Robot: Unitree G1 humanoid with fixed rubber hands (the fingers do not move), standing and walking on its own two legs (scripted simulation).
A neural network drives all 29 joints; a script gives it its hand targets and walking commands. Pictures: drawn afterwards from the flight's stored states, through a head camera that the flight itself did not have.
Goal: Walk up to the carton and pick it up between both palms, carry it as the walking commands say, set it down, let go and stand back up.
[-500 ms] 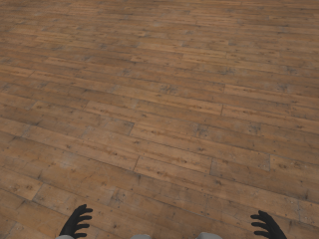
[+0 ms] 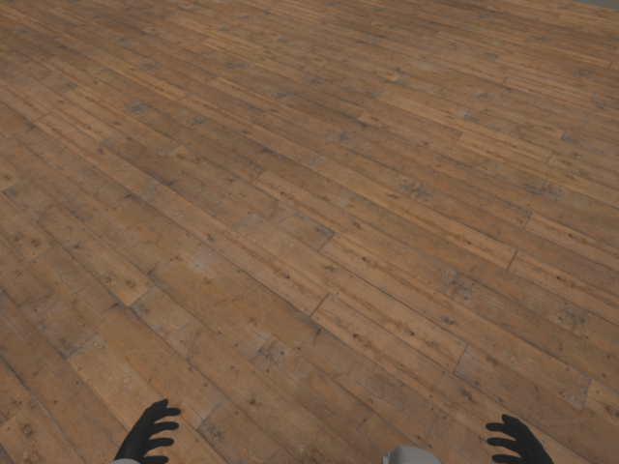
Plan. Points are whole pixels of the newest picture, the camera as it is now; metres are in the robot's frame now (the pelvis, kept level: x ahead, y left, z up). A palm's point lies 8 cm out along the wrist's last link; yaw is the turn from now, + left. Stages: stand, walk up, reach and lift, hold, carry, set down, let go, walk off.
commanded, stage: walk up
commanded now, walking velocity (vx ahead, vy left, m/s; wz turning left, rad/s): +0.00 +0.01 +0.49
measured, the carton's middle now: out of the picture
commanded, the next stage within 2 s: none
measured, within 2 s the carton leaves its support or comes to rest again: neither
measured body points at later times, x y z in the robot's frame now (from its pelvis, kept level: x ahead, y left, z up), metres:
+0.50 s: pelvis -0.03 -0.07 +0.02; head +0.01 -0.11 +0.46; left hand +0.06 +0.23 -0.05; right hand +0.14 -0.29 -0.12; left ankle -0.08 +0.12 -0.65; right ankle +0.05 -0.14 -0.73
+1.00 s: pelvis -0.09 -0.06 +0.00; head -0.10 -0.05 +0.45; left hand -0.07 +0.24 -0.10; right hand +0.15 -0.24 -0.09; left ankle -0.12 +0.04 -0.73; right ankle -0.01 -0.20 -0.66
